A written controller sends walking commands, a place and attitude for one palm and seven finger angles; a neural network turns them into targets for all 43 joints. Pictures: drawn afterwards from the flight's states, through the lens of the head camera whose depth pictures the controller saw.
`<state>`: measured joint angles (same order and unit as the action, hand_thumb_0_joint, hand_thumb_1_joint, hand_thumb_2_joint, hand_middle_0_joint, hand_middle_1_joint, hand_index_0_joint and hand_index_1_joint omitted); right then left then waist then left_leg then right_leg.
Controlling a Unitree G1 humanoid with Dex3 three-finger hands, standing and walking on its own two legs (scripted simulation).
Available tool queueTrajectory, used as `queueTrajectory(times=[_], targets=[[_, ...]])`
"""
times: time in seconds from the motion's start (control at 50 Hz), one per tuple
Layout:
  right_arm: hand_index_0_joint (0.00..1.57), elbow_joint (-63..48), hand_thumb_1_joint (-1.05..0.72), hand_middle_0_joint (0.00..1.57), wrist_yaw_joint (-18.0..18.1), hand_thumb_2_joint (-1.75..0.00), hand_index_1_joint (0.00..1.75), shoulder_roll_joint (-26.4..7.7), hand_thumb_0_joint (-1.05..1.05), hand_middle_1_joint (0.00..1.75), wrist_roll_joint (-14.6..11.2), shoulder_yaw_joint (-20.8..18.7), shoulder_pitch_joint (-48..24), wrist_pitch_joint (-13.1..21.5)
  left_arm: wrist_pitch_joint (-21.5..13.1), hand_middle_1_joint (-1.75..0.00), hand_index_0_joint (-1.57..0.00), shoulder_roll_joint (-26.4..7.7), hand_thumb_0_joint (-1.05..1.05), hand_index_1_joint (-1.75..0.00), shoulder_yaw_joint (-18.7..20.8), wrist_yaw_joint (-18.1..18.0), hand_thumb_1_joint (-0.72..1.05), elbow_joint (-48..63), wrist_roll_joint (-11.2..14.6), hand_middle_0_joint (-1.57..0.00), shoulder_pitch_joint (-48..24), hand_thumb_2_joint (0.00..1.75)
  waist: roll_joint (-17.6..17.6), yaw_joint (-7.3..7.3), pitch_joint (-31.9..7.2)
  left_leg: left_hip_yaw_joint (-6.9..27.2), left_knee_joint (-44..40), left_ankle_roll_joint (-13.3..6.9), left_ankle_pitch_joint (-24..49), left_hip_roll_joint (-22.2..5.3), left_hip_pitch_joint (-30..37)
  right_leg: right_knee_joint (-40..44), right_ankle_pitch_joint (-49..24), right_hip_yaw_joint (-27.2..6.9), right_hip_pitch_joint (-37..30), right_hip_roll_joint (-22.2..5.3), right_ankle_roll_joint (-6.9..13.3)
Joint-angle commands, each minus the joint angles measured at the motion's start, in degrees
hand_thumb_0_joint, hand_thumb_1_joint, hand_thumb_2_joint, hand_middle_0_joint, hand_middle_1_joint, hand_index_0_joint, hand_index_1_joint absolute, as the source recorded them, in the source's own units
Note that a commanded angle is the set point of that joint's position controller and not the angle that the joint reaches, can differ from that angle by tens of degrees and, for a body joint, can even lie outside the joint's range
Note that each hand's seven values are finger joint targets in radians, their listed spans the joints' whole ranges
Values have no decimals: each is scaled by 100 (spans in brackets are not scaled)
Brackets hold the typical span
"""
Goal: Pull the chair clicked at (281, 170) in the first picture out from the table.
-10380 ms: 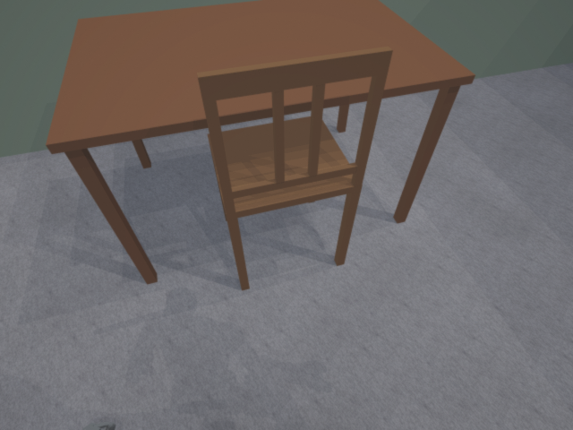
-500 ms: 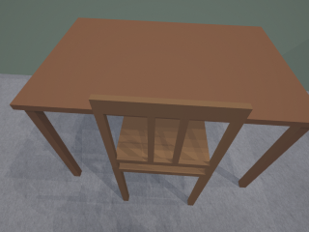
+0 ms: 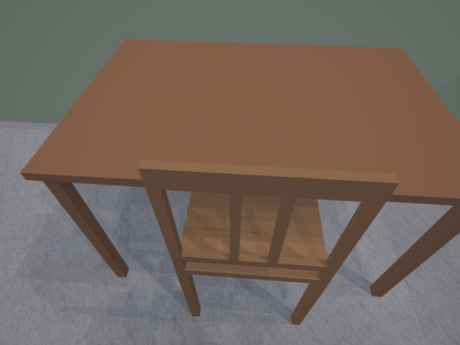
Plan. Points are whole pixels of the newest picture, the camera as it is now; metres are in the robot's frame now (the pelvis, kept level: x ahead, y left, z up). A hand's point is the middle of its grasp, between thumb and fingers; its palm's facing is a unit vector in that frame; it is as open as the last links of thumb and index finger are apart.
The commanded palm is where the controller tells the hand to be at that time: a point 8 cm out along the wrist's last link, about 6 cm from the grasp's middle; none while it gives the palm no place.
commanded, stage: come to a stop and stand still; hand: left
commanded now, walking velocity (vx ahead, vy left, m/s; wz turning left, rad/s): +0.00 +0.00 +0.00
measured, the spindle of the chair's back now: (235, 229) +0.37 +0.01 -0.07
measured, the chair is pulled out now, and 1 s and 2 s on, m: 0.00 0.00 0.00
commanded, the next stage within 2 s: look again from close up in 0.72 s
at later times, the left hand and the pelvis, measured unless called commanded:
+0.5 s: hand out of the picture +0.00 +0.17 -0.17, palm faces +0.01 -0.98 -0.21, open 7.4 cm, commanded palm none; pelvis -0.02 -0.01 +0.01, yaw +0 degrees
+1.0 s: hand out of the picture -0.03 +0.16 -0.17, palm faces +0.01 -0.98 -0.19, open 7.4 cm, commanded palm none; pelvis -0.03 -0.01 +0.01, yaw +0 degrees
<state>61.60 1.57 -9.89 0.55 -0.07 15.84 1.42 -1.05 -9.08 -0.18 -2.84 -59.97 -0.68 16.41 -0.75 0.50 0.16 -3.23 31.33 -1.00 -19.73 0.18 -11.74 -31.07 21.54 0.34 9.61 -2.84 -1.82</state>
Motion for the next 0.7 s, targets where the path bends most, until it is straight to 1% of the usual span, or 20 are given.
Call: queueTrajectory(times=[0.0,0.04,0.06,0.08,0.1,0.16,0.18,0.2,0.24,0.28,0.32,0.34,0.36,0.42,0.48,0.52,0.54,0.58,0.62,0.68], targets=[[20,-235,-90,20,13,-90,30,-554,0,30,8,-117,186,100,-64,-30,-20,-669,0,-30,146,-18,90,271,-5,-20,364,90,127,-58,34,542,-487,-112,2828,-534,333,324,-2480,-219,124,-284,349],[20,-256,-90,20,9,-90,30,-588,0,30,8,-115,107,86,-56,-30,-20,-705,0,-30,140,-22,90,311,-14,-20,323,90,119,-44,63,532,-516,-95,2757,-537,364,382,-2444,-248,146,-306,344],[20,-259,-90,20,8,-90,30,-585,0,30,5,-114,110,90,-59,-30,-20,-715,0,-30,148,-19,90,334,-19,-20,304,90,175,-41,19,540,-531,-93,2777,-534,385,397,-2498,-258,98,-311,342],[20,-253,-90,20,5,-90,30,-607,0,30,4,-109,77,89,-57,-30,-20,-740,0,-30,148,-16,90,348,-15,-20,303,90,89,-47,-23,506,-556,-80,2732,-539,429,425,-2485,-260,76,-327,338],[20,-254,-90,20,3,-90,30,-599,0,30,5,-110,41,93,-49,-30,-20,-762,0,-30,149,-4,90,376,-9,-20,271,90,57,-63,37,524,-601,-94,2691,-535,394,463,-2420,-242,81,-314,330],[20,-269,-90,20,-5,-90,30,-636,0,30,3,-114,-35,76,-54,-30,-20,-797,0,-30,138,-3,90,410,-14,-20,254,90,206,-48,44,510,-624,-71,2564,-547,474,540,-2462,-290,123,-341,319],[20,-257,-90,20,-8,-90,30,-634,0,30,-1,-114,-40,77,-48,-30,-20,-794,0,-30,135,0,90,411,-17,-20,226,90,94,-41,47,498,-668,-66,2527,-544,472,571,-2378,-300,114,-336,315],[20,-256,-90,20,-10,-90,30,-619,0,30,-3,-104,-45,78,-41,-30,-20,-812,0,-30,138,13,90,428,-14,-20,217,90,79,-66,143,508,-719,-78,2416,-539,403,629,-2244,-279,124,-322,314],[20,-265,-90,20,-18,-90,30,-623,0,30,-4,-107,-105,71,-45,-30,-20,-818,0,-30,137,15,90,432,-20,-20,246,90,113,-68,153,505,-722,-61,2262,-538,410,689,-2177,-323,165,-342,310],[20,-240,-90,20,-23,-90,30,-623,0,30,-9,-101,-88,72,-53,-30,-20,-824,0,-30,129,18,90,425,-20,-20,233,90,225,-52,108,495,-746,-57,2250,-550,446,714,-2227,-319,138,-347,307],[20,-229,-90,20,-30,-90,30,-626,0,30,-11,-101,-109,68,-43,-30,-20,-826,0,-30,124,29,90,426,-19,-20,245,90,153,-73,249,503,-791,-57,2041,-532,355,782,-1994,-322,208,-339,303],[20,-217,-90,20,-32,-90,30,-616,0,30,-11,-98,-86,72,-48,-30,-20,-833,0,-30,123,31,90,413,-20,-20,262,90,175,-65,143,501,-796,-56,2051,-542,411,786,-2009,-335,167,-344,309],[20,-196,-90,20,-33,-90,30,-611,0,30,-9,-99,-99,69,-49,-30,-20,-821,0,-30,116,31,90,411,-17,-20,270,90,212,-70,163,504,-804,-52,2005,-543,424,806,-1983,-326,191,-352,309],[20,-164,-90,20,-38,-90,30,-614,0,30,-18,-95,-88,69,-48,-30,-20,-823,0,-30,106,42,90,371,-13,-20,299,90,159,-74,229,499,-832,-52,1846,-539,384,861,-1817,-344,239,-342,311],[20,-104,-90,20,-41,-90,30,-567,0,30,-23,-89,-54,72,-58,-30,-20,-801,0,-30,94,45,90,321,-15,-20,356,90,123,-73,196,492,-838,-46,1773,-541,390,906,-1781,-370,237,-352,320],[20,-83,-90,20,-44,-90,30,-574,0,30,-25,-89,-60,64,-50,-30,-20,-794,0,-30,83,52,90,297,-6,-20,379,90,187,-83,304,495,-872,-44,1581,-539,339,940,-1598,-365,316,-337,325],[20,-55,-90,20,-46,-90,30,-562,0,30,-29,-84,-37,69,-51,-30,-20,-785,0,-30,77,53,90,274,-11,-20,391,90,123,-78,299,500,-889,-46,1559,-537,323,955,-1556,-371,310,-344,326],[20,-17,-90,20,-42,-90,30,-544,0,30,-29,-84,21,81,-59,-30,-20,-768,0,-30,75,53,90,236,-8,-20,423,90,157,-74,178,495,-878,-51,1655,-558,391,931,-1623,-361,264,-344,329],[20,20,-90,20,-37,-90,30,-537,0,30,-35,-82,17,81,-49,-30,-20,-756,0,-30,70,58,90,208,-5,-20,433,90,85,-88,315,504,-898,-52,1532,-549,290,966,-1492,-371,320,-322,339],[20,77,-90,20,-33,-90,30,-506,0,30,-38,-85,82,95,-49,-30,-20,-705,0,-30,62,56,90,146,-5,-20,475,90,110,-80,238,495,-924,-61,1537,-576,345,947,-1457,-366,330,-318,337]])
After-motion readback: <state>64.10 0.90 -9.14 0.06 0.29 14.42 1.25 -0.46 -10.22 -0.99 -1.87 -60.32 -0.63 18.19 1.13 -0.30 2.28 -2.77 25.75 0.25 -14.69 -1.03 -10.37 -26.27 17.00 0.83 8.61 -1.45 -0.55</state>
